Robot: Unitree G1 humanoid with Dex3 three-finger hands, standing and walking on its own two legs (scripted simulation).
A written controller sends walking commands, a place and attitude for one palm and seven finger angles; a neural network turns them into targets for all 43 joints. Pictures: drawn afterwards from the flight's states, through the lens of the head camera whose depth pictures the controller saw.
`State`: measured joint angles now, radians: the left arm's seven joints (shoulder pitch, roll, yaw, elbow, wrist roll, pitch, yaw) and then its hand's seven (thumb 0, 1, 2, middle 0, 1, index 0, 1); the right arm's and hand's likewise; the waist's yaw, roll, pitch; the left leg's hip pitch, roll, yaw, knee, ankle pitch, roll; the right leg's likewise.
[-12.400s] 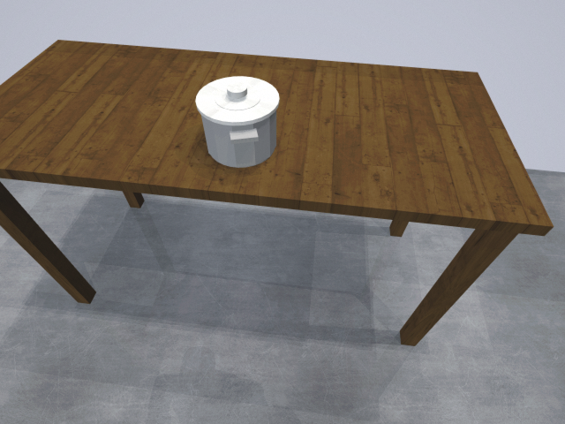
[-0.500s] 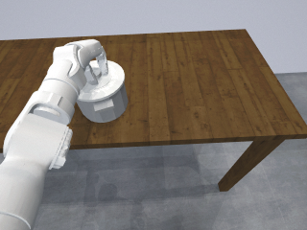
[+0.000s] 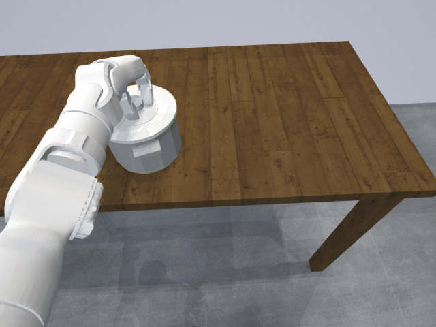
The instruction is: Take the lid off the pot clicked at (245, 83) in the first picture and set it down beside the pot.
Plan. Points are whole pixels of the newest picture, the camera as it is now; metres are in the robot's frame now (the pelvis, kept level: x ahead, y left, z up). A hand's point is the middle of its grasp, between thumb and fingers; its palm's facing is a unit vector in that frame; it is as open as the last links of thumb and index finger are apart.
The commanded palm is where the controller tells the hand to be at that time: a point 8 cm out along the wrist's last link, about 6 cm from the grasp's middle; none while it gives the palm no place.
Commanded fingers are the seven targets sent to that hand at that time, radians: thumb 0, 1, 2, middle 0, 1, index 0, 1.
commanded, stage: lift the lid straight up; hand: left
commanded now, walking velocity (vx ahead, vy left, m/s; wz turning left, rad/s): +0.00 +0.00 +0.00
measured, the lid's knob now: (133, 103) +0.52 +0.13 +0.12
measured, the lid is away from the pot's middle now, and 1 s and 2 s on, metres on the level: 0.00 0.01 0.01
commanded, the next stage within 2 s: move the lid sideways beside the pot in 1.94 s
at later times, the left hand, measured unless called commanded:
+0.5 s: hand (123, 88) +0.49 +0.13 +0.18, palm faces -0.39 -0.07 -0.92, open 6.5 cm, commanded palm +0.51 +0.13 +0.25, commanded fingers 0.00 0.90 0.60 -0.91 -1.07 -0.94 -1.07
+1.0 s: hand (111, 69) +0.49 +0.13 +0.22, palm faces -0.34 -0.08 -0.94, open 6.5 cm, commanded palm +0.50 +0.13 +0.29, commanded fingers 0.00 0.90 0.60 -0.91 -1.07 -0.94 -1.07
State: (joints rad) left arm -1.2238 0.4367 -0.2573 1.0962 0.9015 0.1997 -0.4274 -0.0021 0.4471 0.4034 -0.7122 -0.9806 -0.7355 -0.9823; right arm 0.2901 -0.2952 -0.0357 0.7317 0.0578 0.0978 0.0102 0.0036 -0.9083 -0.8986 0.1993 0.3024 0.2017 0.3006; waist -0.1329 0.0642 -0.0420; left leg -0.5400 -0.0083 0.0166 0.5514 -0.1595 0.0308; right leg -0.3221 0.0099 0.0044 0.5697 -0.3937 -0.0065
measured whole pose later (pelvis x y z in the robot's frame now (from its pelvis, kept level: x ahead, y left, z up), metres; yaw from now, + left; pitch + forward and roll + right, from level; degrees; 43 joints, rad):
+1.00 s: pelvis +0.00 +0.00 +0.00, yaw +1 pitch +6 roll +0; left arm -1.35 0.47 -0.28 1.06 0.91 0.27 -0.54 0.01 0.45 0.40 -0.71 -0.98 -0.75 -0.98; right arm 0.26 -0.30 -0.03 0.73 0.06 0.07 0.01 0.00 -0.91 -0.90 0.20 0.30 0.20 0.30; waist -0.12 0.06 -0.03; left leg -0.47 -0.02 0.00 0.50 -0.13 0.03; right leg -0.26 0.00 -0.01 0.54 -0.38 -0.01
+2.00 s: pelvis +0.00 +0.00 +0.01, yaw +1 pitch +6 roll +0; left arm -1.53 0.48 -0.29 1.11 0.94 0.34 -0.58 0.03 0.45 0.40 -0.71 -0.97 -0.76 -0.98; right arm 0.27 -0.30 -0.02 0.75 0.05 0.03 0.02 0.01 -0.91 -0.90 0.20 0.30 0.20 0.30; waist -0.13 0.06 -0.04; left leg -0.47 -0.03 0.01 0.48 -0.13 0.03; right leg -0.25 0.00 -0.01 0.50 -0.37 0.00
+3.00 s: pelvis -0.01 +0.01 +0.01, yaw +1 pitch +6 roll -1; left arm -1.44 0.73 -0.24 1.07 0.96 0.17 -0.61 0.04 0.45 0.40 -0.71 -0.97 -0.76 -0.98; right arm 0.27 -0.30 0.00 0.74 0.07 0.11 0.00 0.00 -0.91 -0.90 0.20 0.30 0.20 0.30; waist -0.12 0.04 -0.01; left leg -0.49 -0.02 0.00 0.51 -0.13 0.04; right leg -0.24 0.01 -0.01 0.49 -0.35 0.01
